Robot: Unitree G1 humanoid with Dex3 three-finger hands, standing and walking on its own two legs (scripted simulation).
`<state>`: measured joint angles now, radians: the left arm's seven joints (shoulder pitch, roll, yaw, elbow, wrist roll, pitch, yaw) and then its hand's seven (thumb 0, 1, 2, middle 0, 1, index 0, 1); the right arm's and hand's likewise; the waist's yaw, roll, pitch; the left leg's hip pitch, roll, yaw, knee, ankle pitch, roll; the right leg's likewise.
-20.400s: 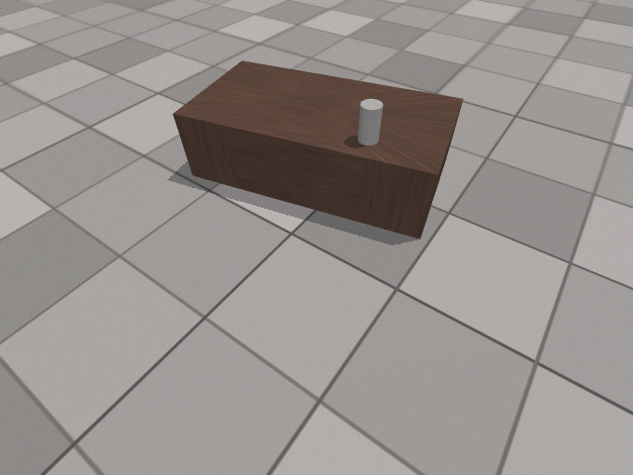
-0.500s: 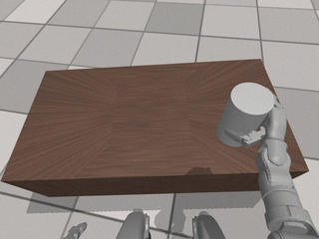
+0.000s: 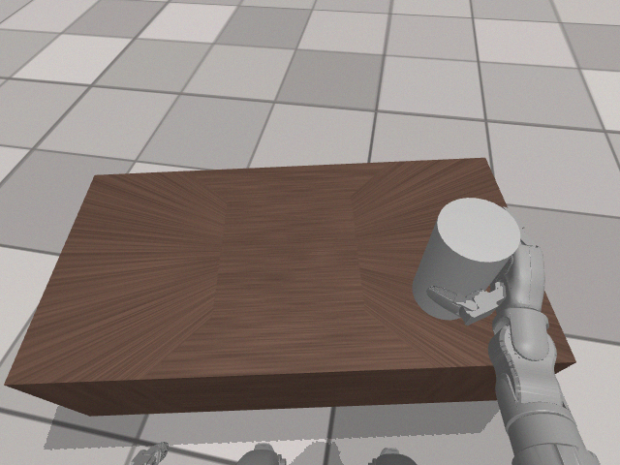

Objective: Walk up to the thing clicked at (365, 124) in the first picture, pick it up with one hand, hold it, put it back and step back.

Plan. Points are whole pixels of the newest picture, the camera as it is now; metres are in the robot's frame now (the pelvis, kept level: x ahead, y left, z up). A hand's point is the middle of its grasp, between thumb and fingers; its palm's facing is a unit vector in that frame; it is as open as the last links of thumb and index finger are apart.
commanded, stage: lift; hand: right
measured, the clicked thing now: (458, 264) +0.37 -0.16 +0.05
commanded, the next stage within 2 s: hold in 0.36 s
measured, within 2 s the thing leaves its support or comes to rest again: neither
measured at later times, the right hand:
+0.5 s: hand (475, 261) +0.36 -0.17 +0.07, palm faces +0.20 +0.98 -0.01, open 11.9 cm
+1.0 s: hand (482, 268) +0.34 -0.18 +0.08, palm faces +0.19 +0.98 -0.01, open 11.9 cm
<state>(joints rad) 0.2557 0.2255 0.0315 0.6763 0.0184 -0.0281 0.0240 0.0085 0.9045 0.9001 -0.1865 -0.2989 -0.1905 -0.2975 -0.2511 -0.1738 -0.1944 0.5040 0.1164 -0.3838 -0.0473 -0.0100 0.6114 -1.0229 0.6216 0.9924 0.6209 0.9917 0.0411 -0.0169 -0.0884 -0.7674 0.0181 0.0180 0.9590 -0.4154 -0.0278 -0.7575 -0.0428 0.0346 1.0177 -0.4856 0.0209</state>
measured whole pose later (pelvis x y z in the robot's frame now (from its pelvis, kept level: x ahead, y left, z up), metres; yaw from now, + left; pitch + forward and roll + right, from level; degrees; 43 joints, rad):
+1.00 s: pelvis +0.01 +0.00 +0.02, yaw +0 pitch +7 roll +2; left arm 0.24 0.22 0.02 0.67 0.01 -0.03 0.04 0.01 0.92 0.89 -0.20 -0.31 -0.21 -0.31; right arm -0.13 -0.15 -0.14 0.39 0.13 -0.34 -0.06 -0.01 0.61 -1.02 0.62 0.99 0.62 0.99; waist 0.02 -0.02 -0.06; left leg -0.56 0.02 0.01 0.80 -0.36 -0.03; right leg -0.55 -0.04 0.02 0.86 -0.43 0.02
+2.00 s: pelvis +0.00 +0.00 +0.03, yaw +0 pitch +6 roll +1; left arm 0.23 0.22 0.02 0.69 0.01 -0.05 0.05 0.01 0.91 0.90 -0.20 -0.31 -0.21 -0.30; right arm -0.10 -0.14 -0.15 0.37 0.13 -0.33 -0.04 -0.01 0.61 -1.02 0.62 0.99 0.62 0.99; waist 0.02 -0.02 -0.05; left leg -0.55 0.02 0.02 0.81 -0.36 -0.02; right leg -0.54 -0.04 0.03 0.85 -0.42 0.03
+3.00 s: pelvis +0.00 +0.00 +0.02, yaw +0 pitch +7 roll +1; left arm 0.23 0.21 0.01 0.69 0.01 -0.06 0.05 0.01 0.91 0.90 -0.20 -0.31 -0.20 -0.30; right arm -0.11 -0.14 -0.14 0.35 0.13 -0.32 -0.05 -0.01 0.61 -1.02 0.62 1.00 0.62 0.99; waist 0.02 -0.02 -0.05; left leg -0.56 0.02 0.02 0.81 -0.36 -0.02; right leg -0.54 -0.04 0.03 0.85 -0.42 0.03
